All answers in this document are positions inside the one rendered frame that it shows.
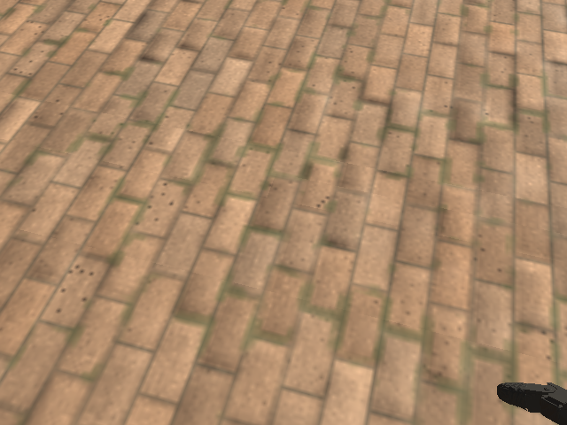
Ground robot right hand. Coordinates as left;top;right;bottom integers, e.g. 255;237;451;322
497;382;567;425

